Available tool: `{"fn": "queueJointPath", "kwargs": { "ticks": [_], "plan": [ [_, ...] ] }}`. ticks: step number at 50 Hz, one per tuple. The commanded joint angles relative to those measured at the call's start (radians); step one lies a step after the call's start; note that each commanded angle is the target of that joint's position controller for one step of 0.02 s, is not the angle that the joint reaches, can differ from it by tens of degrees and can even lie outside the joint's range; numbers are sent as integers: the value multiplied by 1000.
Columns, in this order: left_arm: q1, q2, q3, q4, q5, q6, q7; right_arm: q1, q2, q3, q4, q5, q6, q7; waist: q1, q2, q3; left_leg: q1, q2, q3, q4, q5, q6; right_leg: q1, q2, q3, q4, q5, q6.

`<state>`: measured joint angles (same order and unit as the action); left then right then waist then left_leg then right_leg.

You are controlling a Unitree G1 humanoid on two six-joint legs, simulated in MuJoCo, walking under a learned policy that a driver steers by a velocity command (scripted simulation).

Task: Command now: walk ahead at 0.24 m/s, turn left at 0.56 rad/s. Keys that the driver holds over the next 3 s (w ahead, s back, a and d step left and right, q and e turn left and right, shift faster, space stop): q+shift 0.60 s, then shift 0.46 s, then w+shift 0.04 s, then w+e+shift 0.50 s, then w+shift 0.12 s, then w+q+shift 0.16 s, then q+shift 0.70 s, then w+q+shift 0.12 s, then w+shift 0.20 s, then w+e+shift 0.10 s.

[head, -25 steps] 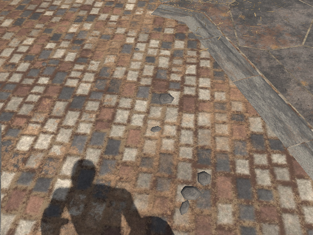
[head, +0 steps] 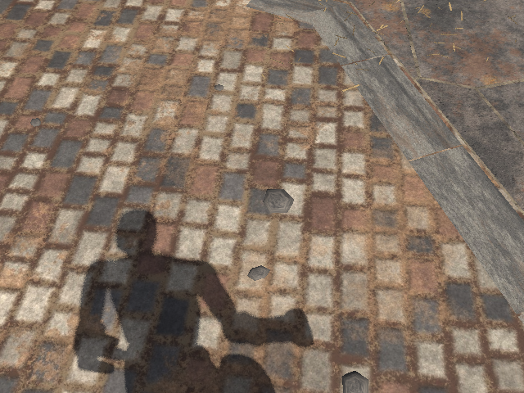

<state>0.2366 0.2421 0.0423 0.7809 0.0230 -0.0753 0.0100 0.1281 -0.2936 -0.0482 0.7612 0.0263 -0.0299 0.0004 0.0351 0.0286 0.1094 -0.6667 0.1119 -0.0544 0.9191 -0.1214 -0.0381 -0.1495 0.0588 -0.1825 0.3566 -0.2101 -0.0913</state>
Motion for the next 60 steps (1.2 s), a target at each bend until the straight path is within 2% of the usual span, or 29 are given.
{"fn": "queueJointPath", "kwargs": {
  "ticks": [1, 5, 7, 8, 9, 10, 11, 12, 13, 15, 17, 22, 29, 33, 34, 35, 36, 37, 38, 40, 46, 49, 52, 53, 54, 55, 56, 58, 60],
  "plan": [
    [-74, 163, 46, -79, -12, 15, 34, 22, -40, -12, -51, -9, -1, 24, -7, -96, -174, 151, -19, 81, -173, 192, -7, 52, -244, -9, -58, 619, -92],
    [-112, 175, 56, -86, -36, 60, 40, 45, -92, -42, -81, -13, 14, 60, -27, -125, -161, 157, -51, 133, -246, 64, 45, 129, -311, -13, 64, 616, -60],
    [-169, 172, 59, -101, -56, 71, 45, 186, -129, -69, -57, -13, 15, 60, -104, -123, -190, 297, -117, 172, -314, 27, 104, 101, -297, -36, 261, 732, -11],
    [-173, 157, 54, -105, -57, 73, 41, 309, -173, -95, -28, -19, 10, 45, -166, -50, -223, 463, -150, 125, -404, 143, 154, 12, -243, -35, 470, 620, 36],
    [-158, 94, 35, -128, -18, 70, 29, 298, -264, -115, -37, -22, 7, 24, -117, 195, -192, 566, 1, -163, -447, 664, 214, -192, -111, -28, 730, -55, 110],
    [-58, 63, 23, -160, 0, 69, 17, 240, -319, -116, -96, -66, -7, 25, -14, 313, -360, 800, 195, -694, -515, 580, 476, -507, 100, 154, 1051, -514, 164],
    [-63, 132, 28, -139, -14, 53, 4, 180, -284, -111, -143, -53, -18, 39, -57, 140, -454, 827, 216, -723, -592, 328, 462, -542, 39, 338, 1084, -448, 134],
    [-141, 156, 35, -152, -30, 46, 2, 140, -235, -101, -158, -30, -22, 38, -62, 62, -366, 749, 171, -618, -604, 183, 407, -559, 12, 333, 1036, -360, 112],
    [-177, 147, 38, -140, -17, 47, 12, 102, -191, -91, -160, -2, -15, 29, -39, -44, -279, 648, 113, -529, -609, 75, 339, -557, -26, 330, 950, -284, 110],
    [-214, 156, 46, -146, -5, 61, 20, 64, -142, -77, -183, 4, 10, 0, -17, 5, -229, 503, 35, -436, -622, 35, 273, -466, -45, 333, 793, -210, 109],
    [-211, 125, 42, -136, -12, 64, 16, 65, -157, -85, -205, -10, 28, -20, -17, 37, -231, 490, -9, -396, -610, 104, 249, -434, -14, 318, 681, -171, 128],
    [-227, 115, 44, -121, -23, 67, 22, 77, -188, -100, -233, -7, 60, -52, -39, 74, -250, 496, -34, -433, -581, 50, 223, -429, 14, 345, 525, -99, 171],
    [-249, 141, 58, -120, -27, 34, 9, 43, -186, -98, -273, -12, 86, -44, -74, 141, -223, 496, -63, -536, -528, 22, 215, -342, 25, 365, 329, -77, 163],
    [-152, 172, 72, -89, -22, 17, -11, -7, -171, -82, -296, -6, 91, -34, -39, 139, -244, 476, -89, -551, -434, 110, 187, -147, -8, 328, 83, 43, 130],
    [-143, 183, 76, -87, -15, 18, -12, 17, -147, -71, -289, -3, 90, -31, -43, 79, -248, 425, -133, -510, -368, -32, 156, -50, -67, 353, -2, 151, 102],
    [-181, 232, 80, -114, -2, 29, -7, 107, -92, -52, -273, -16, 89, -25, -98, -127, -269, 331, -235, -378, -183, -387, 108, 48, -264, 533, -24, 267, 17],
    [-158, 268, 85, -113, 28, 39, -4, 75, -150, -66, -302, -8, 79, -24, -87, -326, -199, 178, -341, -206, 29, -564, 47, -4, -396, 738, -68, 390, -153],
    [-163, 232, 79, -125, 15, 37, 0, 78, -225, -86, -286, -28, 67, -23, -82, -256, -189, 129, -260, -198, 203, -505, 4, -29, -443, 787, -52, 340, -206],
    [-180, 189, 66, -136, -2, 41, 7, 71, -242, -92, -256, -24, 69, -22, -73, -171, -174, 132, -236, -185, 266, -433, -12, -39, -384, 671, -23, 295, -171],
    [-168, 174, 51, -139, -24, 54, 16, 67, -177, -73, -231, -22, 83, -27, -50, -109, -150, 106, -234, -159, 337, -363, -37, -22, -299, 563, -8, 243, -116],
    [-110, 182, 42, -118, -15, 81, 13, 12, -78, -25, -230, -13, 70, -24, -10, -216, -181, 227, -156, -31, -32, -354, -59, 51, -231, 431, -8, 275, -112],
    [-76, 204, 46, -104, -23, 91, 9, 17, -86, -24, -204, -9, 65, -21, 12, -249, -191, 339, -139, 18, -252, -301, -49, 44, -253, 447, 5, 293, -123],
    [-45, 178, 32, -81, -43, 87, 8, 80, -81, -23, -154, -20, 60, -17, -26, -205, -184, 528, -143, 25, -592, -40, 12, -34, -231, 421, 51, 295, -65],
    [-17, 163, 26, -73, -33, 74, 3, 81, -117, -26, -163, -31, 59, -21, -15, -142, -208, 629, -69, -57, -577, 57, 49, -111, -214, 395, 79, 215, -5],
    [2, 93, 2, -83, 5, 53, -12, 121, -157, -30, -156, -44, 62, -28, 7, 70, -284, 733, 61, -190, -538, 91, 112, -206, -111, 274, 185, -66, 65],
    [-70, 99, 4, -104, -15, 42, -13, 166, -182, -47, -123, -41, 62, -16, -55, 210, -239, 640, 111, -288, -611, -391, 209, -300, -24, 146, 257, -236, 105],
    [-162, 166, 20, -122, -41, 36, -13, 188, -198, -55, -128, -43, 50, -12, -124, 200, -133, 602, 161, -398, -733, -684, 250, -406, -35, 138, 407, -262, 118],
    [-179, 187, 43, -132, -76, 37, -15, 209, -179, -47, -103, -42, 6, -24, -119, 206, 11, 628, 215, -461, -801, -700, 265, -648, -105, 221, 637, -270, 86],
    [-142, 146, 37, -121, -72, 20, -24, 216, -128, -37, -91, -24, -35, -31, -104, 143, 15, 729, 201, -365, -787, -554, 228, -769, -126, 298, 674, -144, 63]
  ]
}}
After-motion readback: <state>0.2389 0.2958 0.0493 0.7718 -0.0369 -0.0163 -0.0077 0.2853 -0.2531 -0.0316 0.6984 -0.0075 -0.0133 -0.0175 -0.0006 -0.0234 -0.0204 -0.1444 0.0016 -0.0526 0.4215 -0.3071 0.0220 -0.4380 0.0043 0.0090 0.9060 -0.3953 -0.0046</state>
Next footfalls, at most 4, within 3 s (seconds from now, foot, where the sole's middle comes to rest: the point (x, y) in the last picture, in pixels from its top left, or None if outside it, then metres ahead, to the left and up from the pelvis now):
0.16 left None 0.25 0.14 -0.78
0.70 right None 0.37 -0.02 -0.78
1.06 left None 0.16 0.14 -0.78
1.56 right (268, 316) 0.62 0.04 -0.78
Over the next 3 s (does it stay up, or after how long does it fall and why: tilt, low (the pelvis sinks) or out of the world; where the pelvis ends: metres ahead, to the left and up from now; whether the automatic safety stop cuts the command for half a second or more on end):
stays up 1.11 0.27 -0.02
